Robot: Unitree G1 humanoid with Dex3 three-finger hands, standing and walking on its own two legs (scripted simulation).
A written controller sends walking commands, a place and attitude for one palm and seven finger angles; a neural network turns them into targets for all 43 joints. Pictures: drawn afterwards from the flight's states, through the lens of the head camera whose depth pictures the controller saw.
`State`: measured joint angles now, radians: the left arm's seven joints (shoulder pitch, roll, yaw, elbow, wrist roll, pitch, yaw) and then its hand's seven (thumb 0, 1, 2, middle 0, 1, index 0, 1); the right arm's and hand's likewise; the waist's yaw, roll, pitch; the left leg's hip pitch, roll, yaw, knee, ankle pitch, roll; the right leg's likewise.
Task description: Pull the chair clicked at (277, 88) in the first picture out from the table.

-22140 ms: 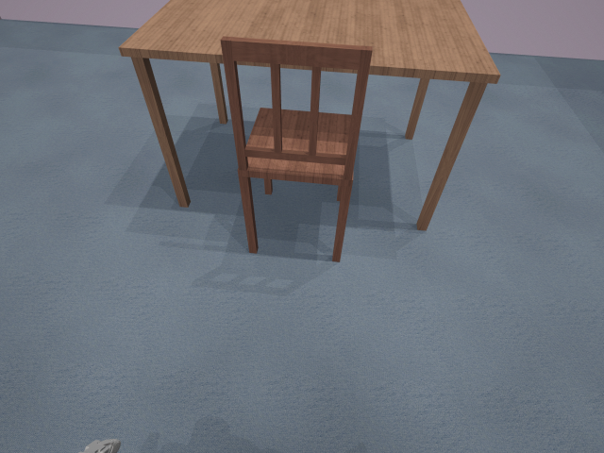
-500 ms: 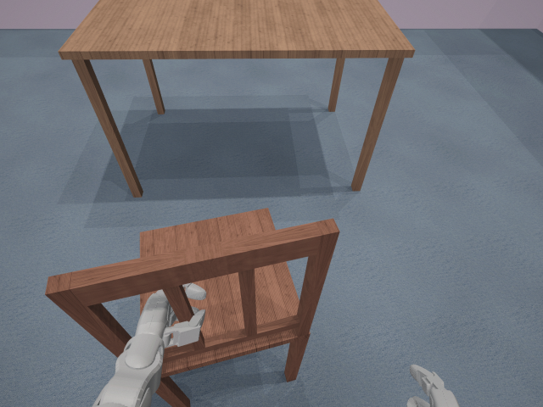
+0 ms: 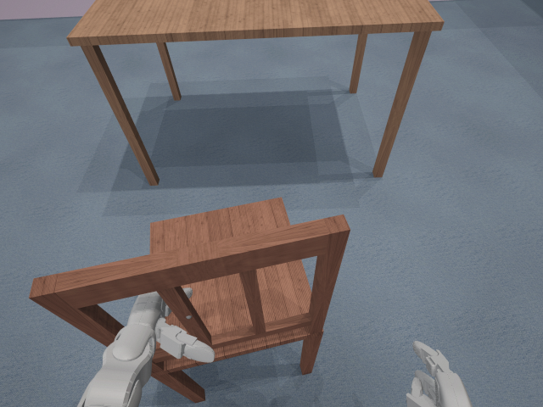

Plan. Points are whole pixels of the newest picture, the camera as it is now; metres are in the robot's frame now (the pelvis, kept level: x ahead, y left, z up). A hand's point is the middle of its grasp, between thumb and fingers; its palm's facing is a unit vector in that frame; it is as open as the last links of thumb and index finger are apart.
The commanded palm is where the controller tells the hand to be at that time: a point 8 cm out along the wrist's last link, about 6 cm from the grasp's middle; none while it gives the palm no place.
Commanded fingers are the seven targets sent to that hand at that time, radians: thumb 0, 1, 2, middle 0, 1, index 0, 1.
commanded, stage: open the thumb and straighten the fingers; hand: left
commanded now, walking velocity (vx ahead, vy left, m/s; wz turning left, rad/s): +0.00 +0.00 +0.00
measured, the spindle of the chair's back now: (189, 317) +0.27 +0.15 -0.06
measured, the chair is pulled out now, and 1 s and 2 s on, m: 0.68 0.68 0.68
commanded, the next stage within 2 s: draw the fingers out of the gap in 0.14 s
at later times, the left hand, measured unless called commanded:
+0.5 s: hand (171, 345) +0.22 +0.16 -0.04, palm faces -0.05 -0.98 -0.19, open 17.5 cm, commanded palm +0.20 +0.21 -0.01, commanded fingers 0.00 -0.55 0.20 0.00 0.00 0.00 0.00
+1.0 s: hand (170, 401) +0.15 +0.15 -0.03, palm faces -0.03 -0.98 -0.19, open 17.5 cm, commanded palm +0.12 +0.20 -0.01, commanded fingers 0.00 -0.55 0.20 0.00 0.00 0.00 0.00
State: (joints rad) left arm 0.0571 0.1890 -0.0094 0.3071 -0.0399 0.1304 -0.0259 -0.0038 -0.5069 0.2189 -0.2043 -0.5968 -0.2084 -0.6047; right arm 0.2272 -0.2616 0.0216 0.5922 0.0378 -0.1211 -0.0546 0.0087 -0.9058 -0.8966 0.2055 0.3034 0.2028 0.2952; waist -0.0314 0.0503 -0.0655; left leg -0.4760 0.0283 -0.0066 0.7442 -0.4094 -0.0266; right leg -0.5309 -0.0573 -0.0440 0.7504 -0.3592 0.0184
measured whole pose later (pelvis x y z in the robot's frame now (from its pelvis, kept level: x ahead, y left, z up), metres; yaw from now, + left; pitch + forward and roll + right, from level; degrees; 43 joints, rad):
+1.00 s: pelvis -0.01 +0.01 -0.02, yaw +2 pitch +8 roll -1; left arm 0.58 0.21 -0.10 -0.22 -0.01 0.23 0.00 -0.01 -0.54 0.20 -0.01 0.00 0.00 0.00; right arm 0.26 -0.23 0.03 0.48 0.04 -0.17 -0.09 0.01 -0.90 -0.90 0.21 0.30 0.20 0.30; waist -0.02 0.05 -0.13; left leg -0.58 0.02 -0.04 0.92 -0.48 -0.02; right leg -0.60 -0.07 -0.07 0.89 -0.42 0.02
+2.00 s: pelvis +0.01 +0.00 +0.01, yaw +0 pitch -1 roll -1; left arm 0.68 0.42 0.06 -0.40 -0.03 0.14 0.10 0.00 0.02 0.47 -0.16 -0.15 -0.33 -0.21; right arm 0.21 -0.20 0.06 0.63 0.03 -0.22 -0.14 0.01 -0.90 -0.90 0.20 0.30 0.20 0.30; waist 0.04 0.07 0.01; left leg -0.25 0.05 -0.03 0.69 -0.42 -0.04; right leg -0.28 -0.03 -0.07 0.66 -0.35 0.01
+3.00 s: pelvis -0.01 -0.01 +0.03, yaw +0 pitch -3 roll +1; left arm 0.55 0.53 0.17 -0.36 -0.07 0.20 0.08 0.02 0.89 0.90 -0.21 -0.30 -0.46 -0.39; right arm 0.14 -0.23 0.04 0.58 0.08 -0.14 -0.12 0.01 -0.91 -0.90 0.21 0.30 0.20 0.30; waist 0.09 0.04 0.18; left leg -0.13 0.04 -0.01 0.47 -0.28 -0.05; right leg -0.20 -0.03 -0.05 0.51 -0.25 0.00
